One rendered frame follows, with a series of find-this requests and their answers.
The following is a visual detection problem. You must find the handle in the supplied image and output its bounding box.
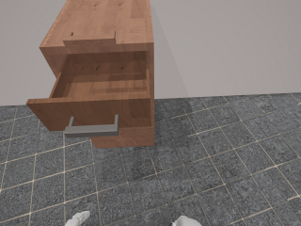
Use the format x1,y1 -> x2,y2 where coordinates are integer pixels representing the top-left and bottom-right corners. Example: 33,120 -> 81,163
63,34 -> 116,48
64,114 -> 119,138

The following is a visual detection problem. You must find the cabinet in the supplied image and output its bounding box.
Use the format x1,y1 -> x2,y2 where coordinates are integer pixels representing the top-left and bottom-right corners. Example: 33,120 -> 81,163
39,0 -> 155,149

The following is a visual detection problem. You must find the drawer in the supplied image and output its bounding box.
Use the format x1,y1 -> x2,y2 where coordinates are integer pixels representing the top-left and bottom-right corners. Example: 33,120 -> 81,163
26,51 -> 151,132

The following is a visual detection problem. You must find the left robot hand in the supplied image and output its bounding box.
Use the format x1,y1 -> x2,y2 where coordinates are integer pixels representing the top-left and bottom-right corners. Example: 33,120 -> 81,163
65,211 -> 90,226

